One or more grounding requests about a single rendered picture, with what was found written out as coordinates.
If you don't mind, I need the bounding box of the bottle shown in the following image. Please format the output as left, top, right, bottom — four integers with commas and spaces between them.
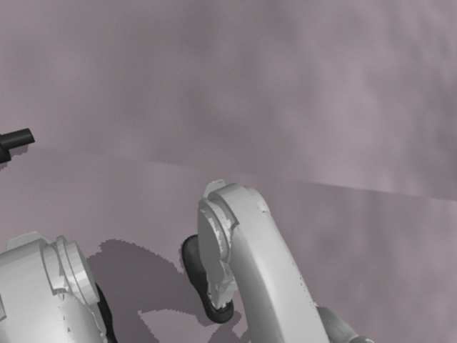
0, 128, 35, 164

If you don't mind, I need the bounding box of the right robot hand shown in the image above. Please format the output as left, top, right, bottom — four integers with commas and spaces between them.
313, 301, 360, 343

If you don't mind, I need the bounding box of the left robot foot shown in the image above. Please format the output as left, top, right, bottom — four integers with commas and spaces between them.
95, 283, 118, 343

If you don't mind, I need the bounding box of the right robot foot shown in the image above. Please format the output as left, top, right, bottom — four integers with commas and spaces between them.
181, 234, 233, 324

